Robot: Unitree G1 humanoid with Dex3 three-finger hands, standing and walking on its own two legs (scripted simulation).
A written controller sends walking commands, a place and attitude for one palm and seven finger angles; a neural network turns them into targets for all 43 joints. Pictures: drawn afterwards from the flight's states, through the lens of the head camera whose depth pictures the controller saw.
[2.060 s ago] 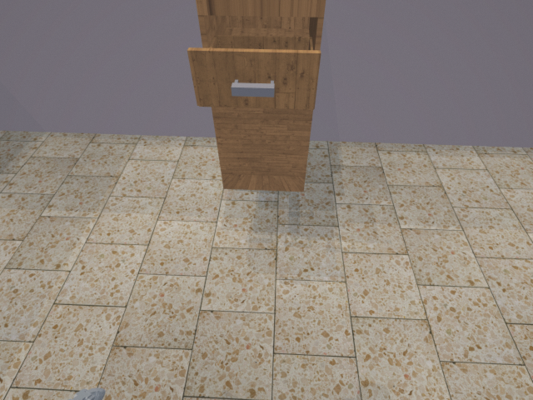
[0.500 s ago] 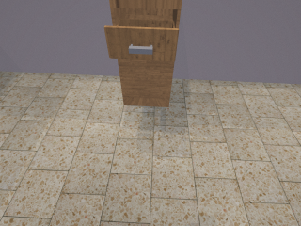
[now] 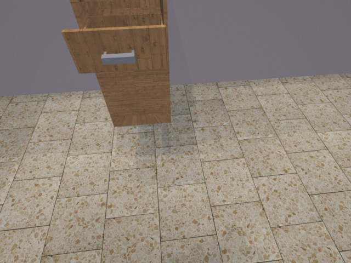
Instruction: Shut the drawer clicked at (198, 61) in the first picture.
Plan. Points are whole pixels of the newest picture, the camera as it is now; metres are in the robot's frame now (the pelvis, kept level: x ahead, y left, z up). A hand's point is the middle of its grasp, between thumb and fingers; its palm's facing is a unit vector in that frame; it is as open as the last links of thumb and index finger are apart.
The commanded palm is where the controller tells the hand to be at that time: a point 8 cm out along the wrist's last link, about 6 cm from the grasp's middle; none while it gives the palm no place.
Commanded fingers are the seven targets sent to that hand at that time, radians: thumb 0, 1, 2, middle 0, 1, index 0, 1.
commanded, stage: walk to a spot facing it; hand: left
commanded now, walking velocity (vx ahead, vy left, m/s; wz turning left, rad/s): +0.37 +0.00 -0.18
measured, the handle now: (119, 55) +0.82 +0.29 +0.02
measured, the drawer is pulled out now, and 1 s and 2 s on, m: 0.28 0.28 0.28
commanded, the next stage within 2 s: turn to face it in 0.26 s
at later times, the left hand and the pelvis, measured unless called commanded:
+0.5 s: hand (100, 239) +0.20 +0.23 -0.17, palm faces -0.06 -0.99 -0.16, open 7.4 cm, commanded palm none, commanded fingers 0.00 0.90 0.90 -0.20 -0.30 -0.20 -0.30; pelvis +0.19 +0.05 +0.02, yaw -8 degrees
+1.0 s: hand (107, 201) +0.30 +0.24 -0.16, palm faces +0.13 -0.97 -0.20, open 7.3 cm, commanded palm none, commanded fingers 0.00 0.90 0.90 -0.20 -0.30 -0.20 -0.30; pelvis +0.26 +0.05 +0.02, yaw +5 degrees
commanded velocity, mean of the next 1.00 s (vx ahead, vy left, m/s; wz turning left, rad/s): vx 0.09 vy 0.00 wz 0.14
